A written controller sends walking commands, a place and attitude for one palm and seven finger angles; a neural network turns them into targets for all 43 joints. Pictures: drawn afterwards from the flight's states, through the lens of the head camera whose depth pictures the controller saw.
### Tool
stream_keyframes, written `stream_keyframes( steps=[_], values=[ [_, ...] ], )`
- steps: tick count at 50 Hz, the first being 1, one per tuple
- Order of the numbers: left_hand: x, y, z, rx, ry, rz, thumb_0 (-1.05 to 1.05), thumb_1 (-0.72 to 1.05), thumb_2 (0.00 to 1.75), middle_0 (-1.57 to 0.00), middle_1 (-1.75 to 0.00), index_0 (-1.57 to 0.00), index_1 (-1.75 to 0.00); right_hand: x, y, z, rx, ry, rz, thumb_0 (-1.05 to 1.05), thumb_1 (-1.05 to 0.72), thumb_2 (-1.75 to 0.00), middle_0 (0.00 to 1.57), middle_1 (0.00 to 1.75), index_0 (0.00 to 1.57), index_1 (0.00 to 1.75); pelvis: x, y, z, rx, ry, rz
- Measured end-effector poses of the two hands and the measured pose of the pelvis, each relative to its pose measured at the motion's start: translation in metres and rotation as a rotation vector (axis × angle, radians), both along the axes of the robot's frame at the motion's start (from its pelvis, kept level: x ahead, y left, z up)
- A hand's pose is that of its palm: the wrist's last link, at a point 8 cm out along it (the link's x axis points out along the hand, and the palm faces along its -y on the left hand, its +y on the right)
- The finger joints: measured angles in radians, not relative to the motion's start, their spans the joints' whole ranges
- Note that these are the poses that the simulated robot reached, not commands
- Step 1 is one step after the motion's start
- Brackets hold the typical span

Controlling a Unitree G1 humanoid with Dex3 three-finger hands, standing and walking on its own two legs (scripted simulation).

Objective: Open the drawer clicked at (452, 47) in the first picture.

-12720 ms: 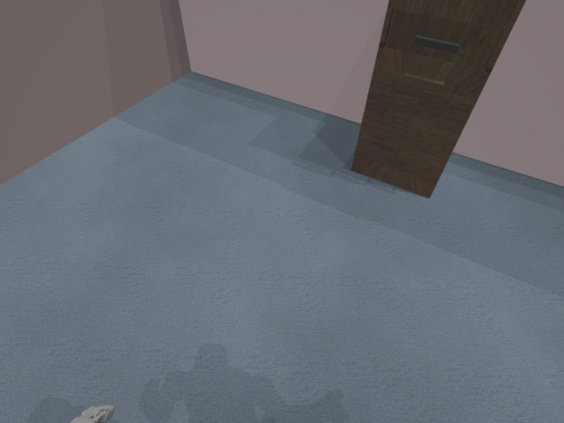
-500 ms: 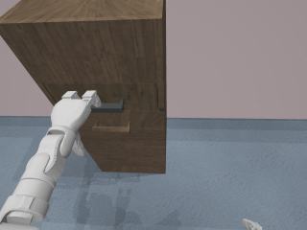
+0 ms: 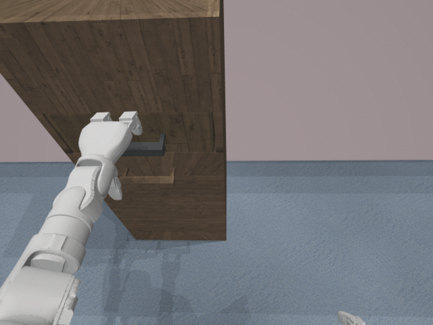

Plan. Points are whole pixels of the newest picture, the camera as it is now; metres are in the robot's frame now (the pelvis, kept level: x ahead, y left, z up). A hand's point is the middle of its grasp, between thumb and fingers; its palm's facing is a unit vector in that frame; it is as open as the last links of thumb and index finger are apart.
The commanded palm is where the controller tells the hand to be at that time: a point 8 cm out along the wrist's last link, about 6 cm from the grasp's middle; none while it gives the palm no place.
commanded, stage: move the hooked fingers above the handle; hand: left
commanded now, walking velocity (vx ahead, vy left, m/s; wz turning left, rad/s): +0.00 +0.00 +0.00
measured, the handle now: (133, 143) +0.51 +0.23 -0.01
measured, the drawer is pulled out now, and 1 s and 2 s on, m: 0.00 0.00 0.00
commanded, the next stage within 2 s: none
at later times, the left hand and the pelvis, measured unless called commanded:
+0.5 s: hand (125, 142) +0.46 +0.22 +0.05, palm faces -0.03 -0.01 -1.00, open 13.7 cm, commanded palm +0.43 +0.23 +0.10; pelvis +0.00 +0.00 -0.01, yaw -1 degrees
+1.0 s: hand (119, 144) +0.45 +0.23 +0.05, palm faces -0.04 +0.01 -1.00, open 13.8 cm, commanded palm +0.43 +0.23 +0.10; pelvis +0.00 +0.00 +0.00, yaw +0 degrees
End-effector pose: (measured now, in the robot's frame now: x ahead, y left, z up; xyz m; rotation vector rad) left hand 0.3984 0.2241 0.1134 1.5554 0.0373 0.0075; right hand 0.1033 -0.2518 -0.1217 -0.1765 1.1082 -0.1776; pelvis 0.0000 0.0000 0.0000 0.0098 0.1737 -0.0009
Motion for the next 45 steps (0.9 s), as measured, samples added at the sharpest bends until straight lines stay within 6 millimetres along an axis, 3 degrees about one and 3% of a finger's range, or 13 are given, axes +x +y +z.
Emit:
stream_keyframes(
  steps=[6,16,21,25,36,45],
  values=[
    [0.01,0.009,-0.007,0.019,0.036,0.03,0.0,-0.48,0.3,-0.32,-1.2,-0.32,-1.2,-0.024,-0.011,-0.004,-0.02,0.064,-0.033,0.0,-0.91,-0.89,0.21,0.3,0.2,0.3,0.0,-0.003,-0.001,-0.003,0.024,0.003],
    [0.033,-0.013,-0.011,-0.009,0.017,-0.04,0.0,-0.48,0.3,-0.32,-1.2,-0.32,-1.2,-0.058,-0.023,-0.007,-0.047,0.146,-0.086,0.0,-0.91,-0.89,0.21,0.3,0.2,0.3,0.0,-0.005,-0.005,-0.005,0.056,0.002],
    [0.045,-0.005,-0.011,0.005,-0.003,0.012,0.0,-0.48,0.3,-0.32,-1.2,-0.32,-1.2,-0.071,-0.024,-0.007,-0.045,0.165,-0.115,0.0,-0.91,-0.89,0.21,0.3,0.2,0.3,0.0,-0.005,-0.006,-0.005,0.079,-0.011],
    [0.044,-0.002,-0.009,0.009,0.007,0.019,0.0,-0.48,0.3,-0.32,-1.21,-0.34,-1.22,-0.077,-0.021,-0.008,-0.035,0.18,-0.129,0.0,-0.91,-0.89,0.21,0.3,0.2,0.3,0.002,-0.004,-0.006,-0.005,0.084,-0.019],
    [0.02,0.001,-0.013,0.007,0.017,-0.027,0.0,-0.48,0.3,-0.32,-1.2,-0.33,-1.21,-0.061,-0.014,-0.007,-0.026,0.141,-0.098,0.0,-0.91,-0.89,0.21,0.3,0.2,0.3,0.0,0.0,-0.004,-0.01,0.052,-0.003],
    [0.031,-0.002,-0.002,0.023,-0.039,0.01,0.0,-0.49,0.3,-0.32,-1.2,-0.32,-1.2,-0.041,-0.009,-0.005,-0.025,0.078,-0.067,0.0,-0.91,-0.89,0.21,0.3,0.2,0.3,-0.006,0.003,-0.005,-0.009,0.054,0.003]
  ],
)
